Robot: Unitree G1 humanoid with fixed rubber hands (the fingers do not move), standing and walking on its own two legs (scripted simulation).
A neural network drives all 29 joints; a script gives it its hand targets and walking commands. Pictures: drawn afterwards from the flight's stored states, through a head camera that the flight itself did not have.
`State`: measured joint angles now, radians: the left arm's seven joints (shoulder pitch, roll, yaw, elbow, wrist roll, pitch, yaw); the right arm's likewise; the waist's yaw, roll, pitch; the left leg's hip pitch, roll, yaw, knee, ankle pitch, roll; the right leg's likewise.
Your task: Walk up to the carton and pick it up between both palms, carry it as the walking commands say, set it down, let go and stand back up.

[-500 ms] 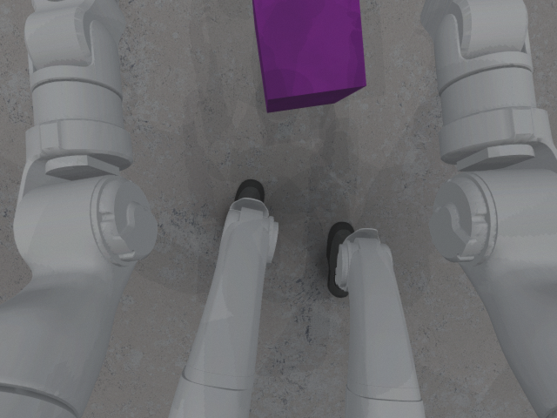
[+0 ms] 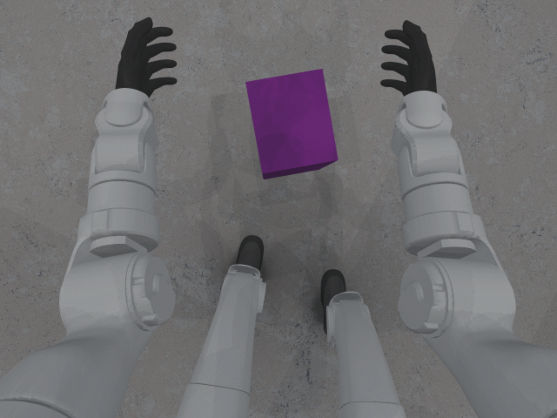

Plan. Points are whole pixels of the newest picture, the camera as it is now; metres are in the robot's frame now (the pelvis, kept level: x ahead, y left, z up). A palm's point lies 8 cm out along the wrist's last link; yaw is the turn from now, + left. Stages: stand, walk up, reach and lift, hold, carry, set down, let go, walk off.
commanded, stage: let go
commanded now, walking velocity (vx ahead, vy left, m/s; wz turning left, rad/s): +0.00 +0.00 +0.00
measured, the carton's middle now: (288, 132) +0.52 +0.06 -0.55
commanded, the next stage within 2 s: stand in 1.24 s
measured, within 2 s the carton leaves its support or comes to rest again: neither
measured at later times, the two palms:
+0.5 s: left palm (109, 289) +0.24 +0.22 -0.01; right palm (554, 280) +0.32 -0.20 +0.00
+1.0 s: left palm (79, 307) +0.23 +0.23 +0.02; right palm out of the picture +0.26 -0.24 +0.03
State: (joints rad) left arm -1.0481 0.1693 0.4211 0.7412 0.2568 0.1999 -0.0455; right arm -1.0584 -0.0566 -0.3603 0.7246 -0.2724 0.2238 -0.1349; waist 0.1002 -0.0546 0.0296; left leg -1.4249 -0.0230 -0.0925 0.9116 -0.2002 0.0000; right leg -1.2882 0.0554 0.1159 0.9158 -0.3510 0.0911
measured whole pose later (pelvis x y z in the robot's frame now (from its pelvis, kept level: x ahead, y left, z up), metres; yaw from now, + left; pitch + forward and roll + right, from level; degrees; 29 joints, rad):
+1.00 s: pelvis +0.07 -0.02 +0.09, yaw +2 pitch -3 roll +1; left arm 0.22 0.25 0.06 0.39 0.02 0.12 -0.07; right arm 0.18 -0.18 -0.06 0.43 -0.04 0.09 0.06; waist -0.01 -0.06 0.12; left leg -0.16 -0.04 -0.05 0.40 -0.20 0.00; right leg -0.05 -0.03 0.14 0.43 -0.33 0.04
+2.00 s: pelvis +0.10 -0.04 +0.07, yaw +7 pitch +3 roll +0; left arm 0.37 0.26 0.02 0.71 0.02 0.00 0.05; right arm 0.34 -0.24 -0.02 0.81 -0.01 0.01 -0.03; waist 0.01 -0.03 -0.06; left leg -0.36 -0.04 -0.13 0.63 -0.32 -0.04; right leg -0.19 0.01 0.05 0.59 -0.45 0.00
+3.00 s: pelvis +0.08 -0.04 +0.08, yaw +9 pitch +0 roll +0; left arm 0.40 0.24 0.02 0.91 0.01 0.02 0.05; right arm 0.31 -0.20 -0.01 0.97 -0.01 0.02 -0.03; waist 0.01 -0.03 0.01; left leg -0.30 -0.05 -0.17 0.57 -0.27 -0.03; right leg -0.12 0.00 0.02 0.52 -0.40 0.00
